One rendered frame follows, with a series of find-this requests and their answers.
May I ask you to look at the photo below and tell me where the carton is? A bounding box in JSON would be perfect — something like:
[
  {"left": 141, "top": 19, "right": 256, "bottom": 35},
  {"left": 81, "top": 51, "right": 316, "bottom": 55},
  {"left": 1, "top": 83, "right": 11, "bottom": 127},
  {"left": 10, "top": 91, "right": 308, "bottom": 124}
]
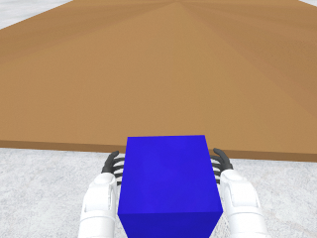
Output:
[{"left": 117, "top": 135, "right": 224, "bottom": 238}]

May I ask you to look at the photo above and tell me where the right robot hand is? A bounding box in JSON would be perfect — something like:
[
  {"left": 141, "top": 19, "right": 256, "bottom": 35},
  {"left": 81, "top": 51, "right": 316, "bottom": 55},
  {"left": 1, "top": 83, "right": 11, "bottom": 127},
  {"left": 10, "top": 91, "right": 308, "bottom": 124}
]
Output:
[{"left": 210, "top": 148, "right": 233, "bottom": 184}]

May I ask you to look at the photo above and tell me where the right robot forearm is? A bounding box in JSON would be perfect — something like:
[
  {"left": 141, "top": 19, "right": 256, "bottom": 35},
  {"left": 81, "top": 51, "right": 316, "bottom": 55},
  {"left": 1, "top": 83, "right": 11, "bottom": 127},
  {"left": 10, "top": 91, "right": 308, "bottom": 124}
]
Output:
[{"left": 220, "top": 169, "right": 273, "bottom": 238}]

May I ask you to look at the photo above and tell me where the left robot hand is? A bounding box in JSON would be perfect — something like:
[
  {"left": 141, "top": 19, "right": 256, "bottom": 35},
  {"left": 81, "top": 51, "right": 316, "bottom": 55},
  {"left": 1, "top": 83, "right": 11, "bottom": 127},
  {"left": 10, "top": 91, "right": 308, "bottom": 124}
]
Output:
[{"left": 101, "top": 151, "right": 125, "bottom": 186}]

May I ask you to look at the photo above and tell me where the left robot forearm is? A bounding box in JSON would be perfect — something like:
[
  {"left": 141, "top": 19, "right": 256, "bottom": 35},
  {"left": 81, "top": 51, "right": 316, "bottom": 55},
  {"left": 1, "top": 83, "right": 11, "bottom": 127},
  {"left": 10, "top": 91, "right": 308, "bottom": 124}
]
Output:
[{"left": 77, "top": 173, "right": 118, "bottom": 238}]

